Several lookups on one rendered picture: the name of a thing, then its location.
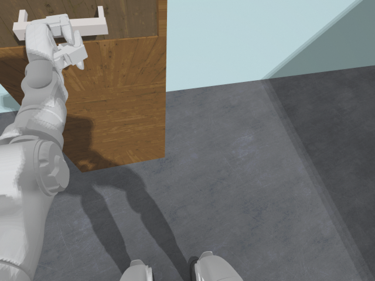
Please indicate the cabinet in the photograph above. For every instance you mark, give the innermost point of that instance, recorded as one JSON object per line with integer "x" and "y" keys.
{"x": 116, "y": 106}

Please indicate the drawer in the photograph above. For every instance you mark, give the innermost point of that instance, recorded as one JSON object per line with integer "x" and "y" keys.
{"x": 124, "y": 18}

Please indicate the left robot forearm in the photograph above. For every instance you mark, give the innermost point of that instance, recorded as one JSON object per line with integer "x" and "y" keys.
{"x": 42, "y": 114}

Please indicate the robot left upper arm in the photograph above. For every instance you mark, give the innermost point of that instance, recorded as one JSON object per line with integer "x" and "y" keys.
{"x": 31, "y": 174}

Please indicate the robot left thigh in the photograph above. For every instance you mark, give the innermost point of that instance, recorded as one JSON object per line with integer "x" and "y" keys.
{"x": 137, "y": 273}

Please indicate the right robot shin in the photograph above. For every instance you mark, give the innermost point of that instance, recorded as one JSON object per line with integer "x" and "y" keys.
{"x": 208, "y": 253}

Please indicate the handle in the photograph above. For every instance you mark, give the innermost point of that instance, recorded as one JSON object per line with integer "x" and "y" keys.
{"x": 86, "y": 26}

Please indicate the robot left hand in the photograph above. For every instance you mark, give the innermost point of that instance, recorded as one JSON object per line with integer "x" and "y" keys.
{"x": 40, "y": 44}

